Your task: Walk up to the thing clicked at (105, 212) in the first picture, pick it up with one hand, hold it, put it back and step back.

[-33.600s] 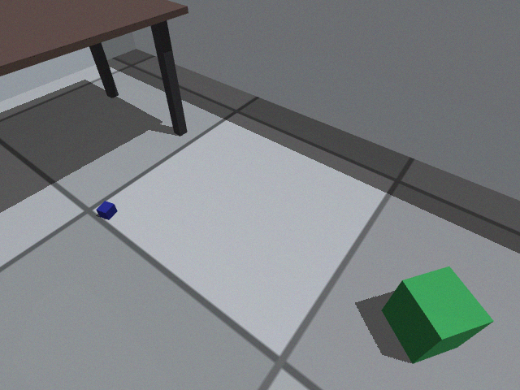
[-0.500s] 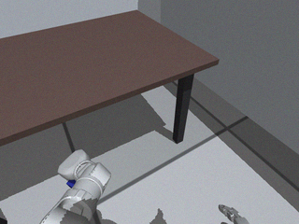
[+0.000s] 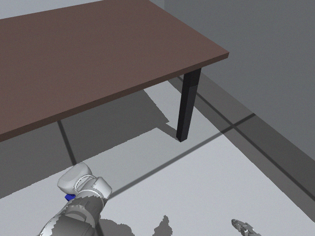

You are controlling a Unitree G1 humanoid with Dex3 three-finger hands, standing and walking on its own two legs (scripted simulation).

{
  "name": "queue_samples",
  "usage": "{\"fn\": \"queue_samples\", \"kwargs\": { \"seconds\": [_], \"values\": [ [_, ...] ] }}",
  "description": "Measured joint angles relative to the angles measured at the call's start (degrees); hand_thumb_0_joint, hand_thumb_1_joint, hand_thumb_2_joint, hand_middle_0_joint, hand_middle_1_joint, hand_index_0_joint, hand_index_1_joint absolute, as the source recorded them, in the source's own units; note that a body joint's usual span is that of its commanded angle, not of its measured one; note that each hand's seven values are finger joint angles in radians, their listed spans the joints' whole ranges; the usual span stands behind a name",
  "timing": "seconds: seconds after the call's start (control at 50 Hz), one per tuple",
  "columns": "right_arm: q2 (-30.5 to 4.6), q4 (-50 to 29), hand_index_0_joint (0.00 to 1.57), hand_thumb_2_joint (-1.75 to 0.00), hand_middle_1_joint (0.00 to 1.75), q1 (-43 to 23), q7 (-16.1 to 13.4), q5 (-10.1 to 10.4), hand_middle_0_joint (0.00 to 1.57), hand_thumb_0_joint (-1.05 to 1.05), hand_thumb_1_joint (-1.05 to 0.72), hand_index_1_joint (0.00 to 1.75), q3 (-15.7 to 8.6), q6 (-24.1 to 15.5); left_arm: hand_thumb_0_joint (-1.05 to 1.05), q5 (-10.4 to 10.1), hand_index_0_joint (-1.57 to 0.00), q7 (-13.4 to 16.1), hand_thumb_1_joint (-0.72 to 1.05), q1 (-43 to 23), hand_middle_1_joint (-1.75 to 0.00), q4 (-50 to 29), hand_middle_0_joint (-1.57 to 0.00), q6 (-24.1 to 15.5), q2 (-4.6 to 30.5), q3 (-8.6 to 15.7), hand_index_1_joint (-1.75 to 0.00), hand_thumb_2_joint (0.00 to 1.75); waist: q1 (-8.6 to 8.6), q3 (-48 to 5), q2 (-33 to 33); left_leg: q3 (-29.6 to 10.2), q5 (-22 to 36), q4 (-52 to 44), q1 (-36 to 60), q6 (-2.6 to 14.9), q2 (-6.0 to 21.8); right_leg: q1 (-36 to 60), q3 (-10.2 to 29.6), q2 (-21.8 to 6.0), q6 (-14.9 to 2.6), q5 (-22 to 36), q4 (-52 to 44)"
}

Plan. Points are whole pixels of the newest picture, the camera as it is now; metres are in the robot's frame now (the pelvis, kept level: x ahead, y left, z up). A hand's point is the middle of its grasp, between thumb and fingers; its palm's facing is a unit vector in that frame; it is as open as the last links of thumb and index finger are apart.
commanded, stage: crouch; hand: left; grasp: from above
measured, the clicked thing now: (82, 195) +0.28 +0.24 -0.13
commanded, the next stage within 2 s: lower in 1.62 s
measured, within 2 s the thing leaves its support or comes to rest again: neither
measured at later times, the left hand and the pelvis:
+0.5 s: hand (94, 201) +0.33 +0.27 -0.33, palm faces -0.21 -0.34 -0.92, open 6.9 cm; pelvis -0.07 +0.01 -0.19, yaw -2 degrees
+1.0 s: hand (100, 208) +0.35 +0.29 -0.49, palm faces -0.22 -0.34 -0.91, open 6.6 cm; pelvis -0.09 +0.02 -0.35, yaw -3 degrees
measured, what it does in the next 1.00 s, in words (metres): lowers itself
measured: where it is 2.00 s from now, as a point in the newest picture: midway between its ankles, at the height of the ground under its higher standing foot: outside the picture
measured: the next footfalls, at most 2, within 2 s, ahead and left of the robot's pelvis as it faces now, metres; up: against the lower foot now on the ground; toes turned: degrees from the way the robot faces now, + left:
none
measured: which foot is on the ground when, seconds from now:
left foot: down 0.00-1.00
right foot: down 0.00-1.00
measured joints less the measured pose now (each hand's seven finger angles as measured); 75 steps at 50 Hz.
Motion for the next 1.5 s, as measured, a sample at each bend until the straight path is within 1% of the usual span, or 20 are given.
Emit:
{"fn": "queue_samples", "kwargs": {
  "seconds": [0.06,0.12,0.16,0.2,0.26,0.3,0.38,0.46,0.54,0.62,0.7,0.76,0.8,0.84,0.98,1.1,1.22,1.32,1.4,1.5],
  "values": [
    [-0.13,0.28,0.2,-0.89,0.3,0.95,0.17,-0.74,0.2,0.01,-0.87,0.3,-0.73,-0.54,-0.07,1.46,-0.96,2.47,0.33,-1.17,-0.38,3.57,-0.76,-3.06,0.81,1.75,-0.45,0.33,-0.58,-0.91,-0.7,-0.17,-1.65,4.67,-5.64,-0.07,0.24,-5.48,0.05,0.17,-0.05,-1.4,4.27],
    [-0.49,0.61,0.2,-0.89,0.3,1.82,0.74,-1.88,0.2,0.01,-0.87,0.3,-1.82,-0.99,-0.07,2.97,-0.96,6.02,0.34,-3.2,-0.39,7.48,-0.75,-5.92,1.89,4.08,-0.45,0.32,-1.39,-2.49,-1.34,-0.44,-4.34,12.02,-13.81,-0.27,0.54,-13.49,0.13,0.37,-0.03,-3.77,11.17],
    [-0.82,0.99,0.2,-0.89,0.3,2.07,1.31,-2.74,0.2,0.01,-0.87,0.3,-2.55,-1.2,-0.07,3.47,-0.96,8.61,0.34,-5.14,-0.39,10.28,-0.75,-7.58,2.8,6.08,-0.45,0.32,-2.06,-3.39,-1.65,-0.67,-6.28,17.55,-19.85,-0.32,0.78,-19.4,0.18,0.55,0.11,-5.48,16.34],
    [-1.1,1.45,0.2,-0.89,0.3,2.0,1.77,-3.59,0.2,0.01,-0.87,0.3,-3.18,-1.3,-0.07,3.11,-0.96,10.84,0.34,-7.14,-0.39,12.57,-0.75,-9.03,3.91,8.28,-0.45,0.32,-2.81,-3.92,-1.79,-0.95,-8.05,22.98,-25.84,-0.32,0.98,-25.26,0.2,0.71,0.21,-7.0,21.41],
    [-1.46,2.05,0.2,-0.89,0.3,1.64,2.32,-4.57,0.2,0.01,-0.88,0.3,-3.47,-1.36,-0.07,2.31,-0.96,13.09,0.34,-10.01,-0.38,15.13,-0.75,-11.07,5.78,11.26,-0.45,0.33,-4.06,-4.53,-1.54,-1.57,-10.21,30.71,-34.92,-0.2,1.12,-34.03,0.03,0.83,0.27,-8.91,28.62],
    [-1.6,2.43,0.2,-0.89,0.3,1.27,2.64,-5.03,0.2,0.01,-0.88,0.3,-3.34,-1.45,-0.07,1.9,-0.97,14.13,0.33,-11.77,-0.38,16.25,-0.75,-12.39,7.16,12.94,-0.45,0.33,-4.84,-5.1,-1.18,-2.04,-11.46,35.76,-41.14,-0.13,1.17,-40.04,-0.13,0.9,0.31,-10.03,33.34],
    [-1.29,3.25,0.2,-0.89,0.3,-0.02,2.77,-5.48,0.2,0.01,-0.89,0.3,-2.77,-1.53,-0.07,1.81,-0.97,15.25,0.32,-15.12,-0.37,17.9,-0.76,-14.91,10.09,15.36,-0.45,0.34,-6.36,-6.11,-0.24,-2.96,-13.64,45.31,-52.79,-0.01,1.17,-51.33,-0.42,0.97,0.43,-12.01,42.38],
    [-0.28,3.9,0.2,-0.89,0.3,-1.48,2.4,-5.88,0.2,0.01,-0.89,0.3,-2.01,-1.65,-0.07,2.24,-0.97,14.66,0.32,-17.79,-0.38,18.65,-0.76,-17.13,13.2,17.45,-0.46,0.35,-7.65,-6.38,0.62,-3.77,-15.39,53.43,-62.09,0.1,1.21,-60.36,-0.66,1.13,0.51,-13.54,50.07],
    [0.83,3.63,0.2,-0.9,0.3,-1.97,2.36,-6.29,0.2,0.01,-0.89,0.3,-1.59,-1.93,-0.07,3.36,-0.98,12.71,0.32,-18.96,-0.37,18.11,-0.77,-18.72,15.5,18.18,-0.45,0.35,-8.27,-6.21,1.5,-4.59,-16.78,60.13,-69.05,0.3,1.17,-66.99,-0.97,1.24,0.67,-14.73,56.28],
    [1.51,3.0,0.2,-0.9,0.3,-1.72,2.78,-6.65,0.2,0.01,-0.9,0.3,-1.04,-2.44,-0.08,4.29,-1.0,11.28,0.32,-19.73,-0.35,18.41,-0.78,-19.73,17.04,18.65,-0.44,0.33,-8.64,-6.37,2.12,-5.28,-17.86,65.97,-75.04,0.47,0.91,-72.65,-1.21,1.17,0.85,-15.75,61.76],
    [1.5,2.79,0.2,-0.9,0.3,-1.48,3.13,-6.94,0.2,0.01,-0.9,0.3,-0.45,-3.16,-0.08,5.14,-1.01,11.42,0.33,-20.44,-0.33,20.24,-0.79,-20.37,18.21,19.82,-0.41,0.3,-9.08,-6.83,2.55,-5.76,-18.74,71.26,-80.66,0.57,0.56,-78.02,-1.24,1.02,1.08,-16.65,66.85],
    [1.13,2.78,0.2,-0.9,0.3,-1.5,3.51,-7.26,0.2,0.01,-0.89,0.3,-0.15,-3.75,-0.08,5.09,-1.02,11.47,0.33,-21.03,-0.32,20.99,-0.8,-20.44,19.12,21.08,-0.39,0.29,-9.51,-6.73,2.58,-5.93,-19.25,74.9,-84.33,0.66,0.24,-81.6,-1.09,0.86,1.31,-17.26,70.5],
    [0.79,2.87,0.2,-0.9,0.3,-1.61,3.84,-7.41,0.2,0.01,-0.89,0.3,0.01,-4.14,-0.09,5.23,-1.03,11.17,0.33,-21.57,-0.31,21.21,-0.81,-20.59,19.83,21.57,-0.39,0.29,-9.85,-6.42,2.42,-6.01,-19.52,77.16,-86.49,0.67,0.05,-83.74,-0.96,0.77,1.4,-17.61,72.83],
    [0.3,2.91,0.2,-0.9,0.3,-1.61,4.12,-7.5,0.2,0.01,-0.89,0.3,0.16,-4.48,-0.09,5.86,-1.03,10.86,0.33,-22.28,-0.31,21.61,-0.82,-20.97,20.45,21.72,-0.38,0.28,-10.02,-6.06,2.28,-6.17,-19.78,79.3,-88.49,0.65,-0.08,-85.7,-0.92,0.77,1.45,-17.9,74.96],
    [-1.63,2.72,0.2,-0.9,0.3,-1.37,5.07,-8.13,0.2,0.01,-0.89,0.3,-0.08,-5.26,-0.1,8.16,-1.06,10.17,0.31,-24.45,-0.29,22.0,-0.84,-21.98,22.4,23.22,-0.36,0.28,-10.63,-4.41,2.19,-6.53,-20.38,85.07,-93.7,0.51,-0.44,-90.96,-0.67,0.78,1.58,-18.59,80.85],
    [-2.74,2.37,0.2,-0.9,0.3,-0.7,6.26,-8.61,0.2,0.01,-0.9,0.3,-0.44,-5.95,-0.1,8.67,-1.08,9.78,0.31,-26.12,-0.27,23.52,-0.86,-22.51,23.97,24.89,-0.34,0.28,-10.73,-3.02,2.1,-6.73,-20.62,88.37,-96.52,0.4,-0.42,-94.06,-0.49,1.05,1.65,-18.72,84.28],
    [-3.21,2.38,0.2,-0.9,0.3,-0.16,7.14,-9.19,0.2,0.01,-0.9,0.3,-0.29,-6.55,-0.11,9.99,-1.1,8.91,0.31,-26.49,-0.26,24.89,-0.88,-24.11,25.48,25.9,-0.32,0.26,-10.71,-1.81,1.87,-6.91,-20.66,91.38,-98.9,0.25,-0.54,-96.64,-0.3,1.22,1.64,-18.7,87.4],
    [-3.06,2.98,0.2,-0.9,0.3,-0.19,7.4,-9.75,0.2,0.01,-0.9,0.3,-0.19,-7.09,-0.11,10.66,-1.12,9.16,0.32,-26.55,-0.24,26.1,-0.89,-25.73,26.49,26.7,-0.31,0.24,-10.55,-1.01,1.72,-7.06,-20.61,93.62,-100.87,0.2,-0.72,-98.62,-0.18,1.29,1.73,-18.66,89.64],
    [-2.77,3.23,0.2,-0.9,0.3,-0.36,7.65,-10.18,0.2,0.01,-0.9,0.3,0.06,-7.48,-0.12,10.99,-1.13,9.47,0.32,-26.93,-0.23,26.86,-0.89,-26.3,27.03,27.25,-0.3,0.23,-10.55,-0.21,1.48,-7.03,-20.63,94.97,-101.85,0.22,-0.89,-99.57,0.03,1.27,1.88,-18.74,91.04],
    [-2.61,3.41,0.2,-0.9,0.3,-0.44,8.18,-10.65,0.2,0.01,-0.9,0.3,0.48,-7.87,-0.12,11.19,-1.14,10.73,0.32,-27.71,-0.23,28.25,-0.9,-26.72,27.66,28.65,-0.29,0.23,-10.63,0.0,1.36,-7.24,-20.71,96.32,-103.08,0.37,-1.0,-100.58,-0.02,1.32,2.11,-18.8,92.16]
  ]
}}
